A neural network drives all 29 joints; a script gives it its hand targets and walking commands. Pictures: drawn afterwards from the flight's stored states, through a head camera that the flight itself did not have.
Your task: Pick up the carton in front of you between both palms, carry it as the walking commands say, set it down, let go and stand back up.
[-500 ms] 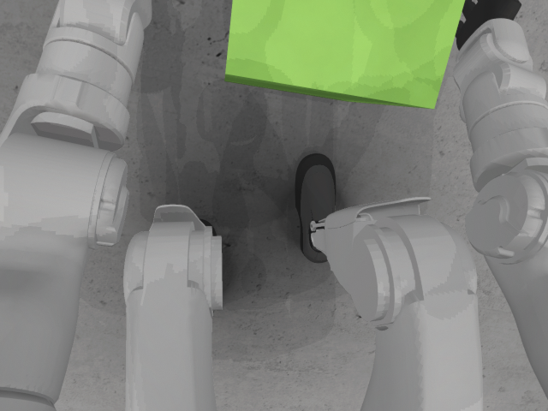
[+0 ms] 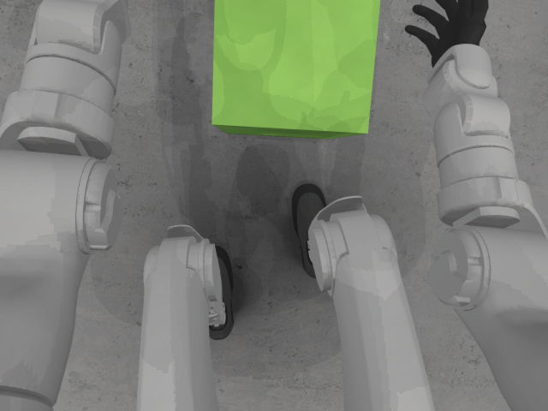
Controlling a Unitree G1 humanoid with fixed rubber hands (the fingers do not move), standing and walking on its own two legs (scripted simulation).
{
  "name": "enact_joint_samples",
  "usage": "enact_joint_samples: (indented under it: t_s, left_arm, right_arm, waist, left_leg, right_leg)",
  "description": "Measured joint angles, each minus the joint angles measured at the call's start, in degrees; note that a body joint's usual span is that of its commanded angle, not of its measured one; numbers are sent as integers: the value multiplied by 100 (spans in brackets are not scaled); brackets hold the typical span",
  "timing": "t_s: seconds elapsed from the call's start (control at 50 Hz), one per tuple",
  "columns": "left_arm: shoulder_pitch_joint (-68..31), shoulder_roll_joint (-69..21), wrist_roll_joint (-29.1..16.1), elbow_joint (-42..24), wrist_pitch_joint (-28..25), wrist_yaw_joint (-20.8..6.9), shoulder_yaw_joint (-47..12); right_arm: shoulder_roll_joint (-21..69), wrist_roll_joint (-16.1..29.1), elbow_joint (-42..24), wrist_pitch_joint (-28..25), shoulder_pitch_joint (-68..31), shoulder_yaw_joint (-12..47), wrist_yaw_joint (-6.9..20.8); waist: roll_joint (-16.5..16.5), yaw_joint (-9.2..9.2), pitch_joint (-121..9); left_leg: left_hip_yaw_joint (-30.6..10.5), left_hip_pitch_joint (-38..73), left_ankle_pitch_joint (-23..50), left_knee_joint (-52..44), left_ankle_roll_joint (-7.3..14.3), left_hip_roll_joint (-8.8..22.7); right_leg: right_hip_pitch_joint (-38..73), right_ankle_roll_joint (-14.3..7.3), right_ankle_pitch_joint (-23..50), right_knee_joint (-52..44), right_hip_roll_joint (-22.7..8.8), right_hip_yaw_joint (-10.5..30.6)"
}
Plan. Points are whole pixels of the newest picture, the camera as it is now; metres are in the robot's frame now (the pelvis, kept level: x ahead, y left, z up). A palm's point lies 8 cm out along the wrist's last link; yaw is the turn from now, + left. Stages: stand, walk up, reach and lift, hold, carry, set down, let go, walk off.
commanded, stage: set down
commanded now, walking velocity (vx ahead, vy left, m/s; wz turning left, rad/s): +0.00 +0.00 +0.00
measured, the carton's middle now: (286, 72) +0.52 -0.10 -0.32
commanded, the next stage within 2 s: let go in 0.62 s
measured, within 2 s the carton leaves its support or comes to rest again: neither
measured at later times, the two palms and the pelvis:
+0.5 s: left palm out of the picture +0.61 +0.10 +0.04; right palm out of the picture +0.48 -0.27 +0.03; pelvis +0.02 +0.00 +0.13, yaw +1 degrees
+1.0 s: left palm out of the picture +0.48 +0.14 +0.15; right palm out of the picture +0.40 -0.27 +0.15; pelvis +0.06 -0.02 +0.25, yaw +2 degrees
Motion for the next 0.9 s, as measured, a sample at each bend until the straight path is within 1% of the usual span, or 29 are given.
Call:
enact_joint_samples:
  t_s: [0.06, 0.16, 0.34, 0.5, 0.68, 0.74, 0.78, 0.9]
  left_arm:
    - [129, 14, 49, -38, -18, -77, 83]
    - [362, 28, 103, -300, 66, -158, 93]
    - [736, -78, 256, -673, 231, -226, 142]
    - [972, -215, 445, -678, 205, -307, 341]
    - [1249, -368, 723, -530, 69, -411, 641]
    - [1556, -535, 892, -642, -15, -363, 823]
    - [1879, -706, 1005, -814, -72, -282, 938]
    - [3447, -1380, 1240, -1761, -222, 158, 1124]
  right_arm:
    - [45, -69, -182, 71, 133, -27, 23]
    - [79, -119, -463, 206, 339, -88, 59]
    - [135, -182, -790, 354, 777, -206, 189]
    - [208, -359, -863, 338, 1049, -334, 339]
    - [343, -646, -819, 245, 1306, -443, 505]
    - [391, -796, -876, 164, 1582, -402, 624]
    - [411, -915, -951, 101, 1865, -347, 738]
    - [362, -1195, -1320, -59, 3127, 40, 1174]
  waist:
    - [-4, -21, -165]
    - [-39, -38, -396]
    - [-22, -42, -781]
    - [21, -32, -1024]
    - [30, -24, -1128]
    - [10, 17, -1160]
    - [-14, 65, -1184]
    - [-110, 222, -1206]
  left_leg:
    - [14, 156, 60, -288, -4, -3]
    - [3, 410, 178, -783, -16, -21]
    - [-69, 1014, 445, -1814, -16, -47]
    - [-91, 1729, 770, -2862, 2, -38]
    - [-121, 2649, 1186, -4056, -1, -31]
    - [-130, 2990, 1314, -4450, -12, -30]
    - [-138, 3246, 1393, -4713, -24, -29]
    - [-212, 4240, 1587, -5514, -80, -26]
  right_leg:
    - [158, -2, 9, -238, 1, 28]
    - [439, -9, 38, -667, -15, 43]
    - [1125, -3, 147, -1625, -52, 22]
    - [1896, 18, 372, -2630, -51, 41]
    - [2859, 14, 691, -3771, -61, 55]
    - [3199, 0, 782, -4126, -66, 61]
    - [3447, -14, 833, -4354, -69, 62]
    - [4408, -88, 913, -5006, -86, 17]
